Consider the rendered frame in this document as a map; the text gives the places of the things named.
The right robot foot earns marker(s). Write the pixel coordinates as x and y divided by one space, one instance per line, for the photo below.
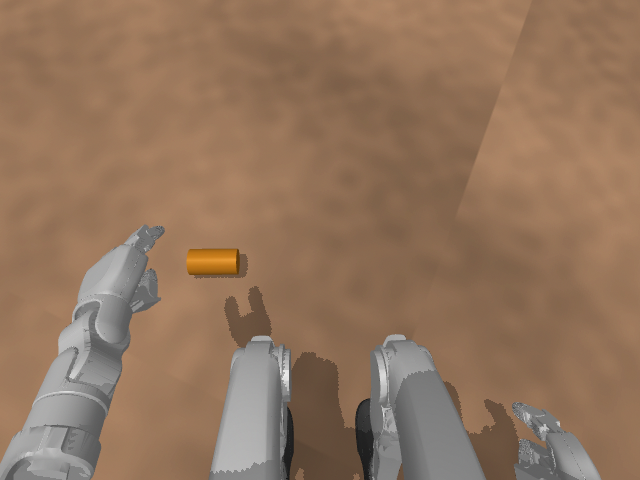
364 437

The right robot hand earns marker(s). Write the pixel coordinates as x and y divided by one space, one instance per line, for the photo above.
564 459

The left robot arm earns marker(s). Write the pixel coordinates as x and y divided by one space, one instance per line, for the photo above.
60 438

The can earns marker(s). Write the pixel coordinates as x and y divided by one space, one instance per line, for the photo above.
213 261

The left robot hand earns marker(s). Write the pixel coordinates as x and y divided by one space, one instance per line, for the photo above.
121 272

